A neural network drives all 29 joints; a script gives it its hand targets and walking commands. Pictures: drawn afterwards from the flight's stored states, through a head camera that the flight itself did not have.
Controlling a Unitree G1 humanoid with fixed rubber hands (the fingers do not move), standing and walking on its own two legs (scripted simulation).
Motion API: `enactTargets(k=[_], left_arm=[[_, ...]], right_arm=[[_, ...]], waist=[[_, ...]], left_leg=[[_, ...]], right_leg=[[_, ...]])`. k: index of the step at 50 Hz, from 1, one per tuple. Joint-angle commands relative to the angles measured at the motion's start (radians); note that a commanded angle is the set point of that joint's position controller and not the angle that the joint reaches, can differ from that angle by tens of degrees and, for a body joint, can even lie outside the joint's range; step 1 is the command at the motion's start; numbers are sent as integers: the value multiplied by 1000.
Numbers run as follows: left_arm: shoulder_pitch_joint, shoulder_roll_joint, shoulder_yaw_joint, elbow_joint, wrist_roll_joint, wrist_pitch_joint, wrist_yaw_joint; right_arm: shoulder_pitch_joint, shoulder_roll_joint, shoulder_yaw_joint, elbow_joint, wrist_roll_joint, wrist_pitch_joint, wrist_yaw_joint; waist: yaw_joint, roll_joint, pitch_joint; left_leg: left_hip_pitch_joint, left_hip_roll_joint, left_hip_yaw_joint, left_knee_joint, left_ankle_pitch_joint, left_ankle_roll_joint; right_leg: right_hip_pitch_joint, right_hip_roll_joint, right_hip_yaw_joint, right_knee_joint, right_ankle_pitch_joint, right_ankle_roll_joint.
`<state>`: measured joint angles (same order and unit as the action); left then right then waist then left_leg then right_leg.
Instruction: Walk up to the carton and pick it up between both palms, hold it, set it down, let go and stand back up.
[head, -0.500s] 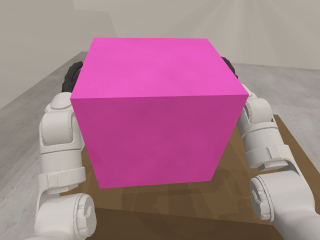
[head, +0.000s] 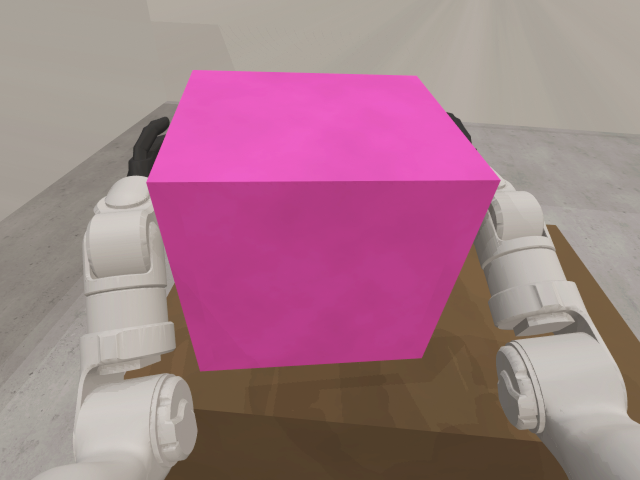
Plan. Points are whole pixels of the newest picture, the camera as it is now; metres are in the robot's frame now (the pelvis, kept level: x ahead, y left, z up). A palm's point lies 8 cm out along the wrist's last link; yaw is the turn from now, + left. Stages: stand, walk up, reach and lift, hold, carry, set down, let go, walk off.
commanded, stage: hold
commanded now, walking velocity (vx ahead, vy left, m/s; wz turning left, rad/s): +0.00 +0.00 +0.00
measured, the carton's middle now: (311, 219) +0.34 +0.00 +0.22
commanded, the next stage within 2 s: none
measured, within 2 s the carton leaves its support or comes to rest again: neither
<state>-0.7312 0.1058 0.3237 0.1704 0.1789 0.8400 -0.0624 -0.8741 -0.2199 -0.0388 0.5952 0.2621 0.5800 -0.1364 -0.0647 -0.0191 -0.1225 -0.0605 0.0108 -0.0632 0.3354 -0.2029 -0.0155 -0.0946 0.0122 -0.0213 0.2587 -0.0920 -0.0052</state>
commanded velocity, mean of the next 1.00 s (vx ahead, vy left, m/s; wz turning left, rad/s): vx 0.00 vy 0.00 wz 0.00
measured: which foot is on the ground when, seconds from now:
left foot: down 0.00-1.00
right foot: down 0.00-1.00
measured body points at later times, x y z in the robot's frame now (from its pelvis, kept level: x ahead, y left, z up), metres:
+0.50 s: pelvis +0.01 +0.00 +0.00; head -0.07 +0.01 +0.44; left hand +0.37 +0.19 +0.26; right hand +0.39 -0.17 +0.27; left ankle -0.01 +0.13 -0.75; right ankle +0.04 -0.12 -0.75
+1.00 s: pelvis +0.01 +0.00 +0.00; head -0.07 +0.02 +0.44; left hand +0.37 +0.19 +0.25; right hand +0.39 -0.17 +0.26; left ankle -0.01 +0.13 -0.75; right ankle +0.04 -0.12 -0.75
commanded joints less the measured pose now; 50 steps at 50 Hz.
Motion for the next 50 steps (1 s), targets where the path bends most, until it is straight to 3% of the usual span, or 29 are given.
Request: enactTargets(k=[1,4,5,6,10,13,14,16,21,23,25,26,29,30,34,36,38,39,41,43,47,48,50], left_arm=[[-721,-509,-419,-96,-183,-65,-144],[-742,-496,-400,-89,-175,-67,-143],[-773,-492,-410,-123,-193,-80,-142],[-799,-503,-431,-118,-203,-85,-141],[-785,-503,-401,-63,-185,-88,-131],[-789,-490,-390,-58,-172,-88,-142],[-768,-493,-382,-48,-180,-86,-143],[-770,-488,-392,-22,-187,-83,-149],[-758,-498,-431,-129,-207,-90,-147],[-732,-489,-421,-165,-193,-84,-145],[-709,-473,-407,-124,-182,-69,-150],[-721,-488,-420,-177,-175,-72,-147],[-715,-499,-403,-117,-167,-56,-150],[-731,-507,-425,-140,-171,-58,-151],[-729,-511,-449,-195,-184,-69,-138],[-731,-514,-440,-174,-171,-63,-139],[-699,-506,-427,-167,-169,-55,-138],[-694,-514,-433,-151,-172,-54,-139],[-721,-537,-468,-197,-179,-54,-133],[-704,-508,-417,-116,-162,-45,-139],[-722,-529,-450,-140,-185,-54,-137],[-722,-515,-435,-117,-178,-55,-140],[-711,-519,-436,-138,-180,-60,-142]], right_arm=[[-778,612,311,-300,157,-44,135],[-780,612,310,-267,152,-38,137],[-789,632,314,-294,155,-47,139],[-808,642,305,-282,154,-46,138],[-802,642,308,-245,158,-43,136],[-795,644,287,-220,154,-42,134],[-803,641,296,-241,168,-42,132],[-800,623,281,-234,158,-40,128],[-739,631,328,-292,196,-29,108],[-727,615,324,-320,196,-27,105],[-736,606,322,-321,192,-18,98],[-725,607,329,-333,194,-20,99],[-755,599,316,-340,182,-11,109],[-762,618,306,-324,179,-15,113],[-744,625,337,-354,190,-26,121],[-716,592,312,-299,180,-13,126],[-729,582,321,-340,175,-19,127],[-731,600,314,-331,171,-24,124],[-727,585,306,-341,170,-27,134],[-738,587,287,-286,159,-12,140],[-746,590,304,-303,162,-30,140],[-744,599,313,-273,158,-24,138],[-739,590,309,-306,164,-32,139]], waist=[[5,44,-301],[-2,28,-274],[11,9,-307],[-3,19,-308],[23,34,-300],[2,26,-290],[14,13,-287],[-6,24,-271],[-16,48,-350],[-23,32,-357],[-14,27,-296],[-5,61,-320],[-6,27,-262],[-5,55,-286],[-4,52,-344],[-6,73,-281],[-12,46,-294],[0,59,-283],[-14,74,-305],[-2,49,-224],[-20,70,-294],[-4,45,-279],[-6,44,-294]], left_leg=[[-171,-58,54,-78,165,-8],[-173,-58,55,-84,133,1],[-178,-57,60,-82,130,-2],[-176,-58,57,-87,107,1],[-203,-59,58,-90,89,8],[-192,-58,59,-87,76,10],[-195,-58,57,-84,105,6],[-192,-61,51,-84,108,4],[-129,-68,43,-42,274,-20],[-107,-68,41,-45,279,-23],[-140,-66,50,-55,231,-20],[-133,-68,45,-58,249,-29],[-146,-58,49,-70,208,-18],[-146,-60,47,-68,195,-19],[-117,-57,33,-48,279,-25],[-147,-50,39,-65,243,-37],[-127,-50,37,-68,239,-27],[-133,-53,42,-64,224,-24],[-126,-53,47,-66,246,-40],[-156,-53,45,-81,182,-22],[-137,-54,47,-75,208,-28],[-142,-53,46,-72,207,-22],[-131,-53,48,-66,220,-25]], right_leg=[[316,45,9,26,148,4],[312,39,10,21,109,6],[310,44,4,27,115,4],[290,40,2,26,86,11],[307,38,11,22,76,10],[299,38,10,21,77,11],[308,36,5,25,108,14],[302,36,18,13,103,12],[350,50,13,39,256,20],[343,46,6,33,260,19],[327,47,6,23,226,19],[339,50,6,28,229,23],[324,51,0,16,166,13],[325,45,10,25,166,9],[357,54,5,38,235,12],[331,60,6,32,190,2],[322,58,7,22,177,5],[302,55,0,18,176,4],[301,60,-2,32,176,-3],[280,55,1,14,122,4],[298,58,1,22,156,1],[314,52,1,24,162,1],[301,57,3,26,164,3]])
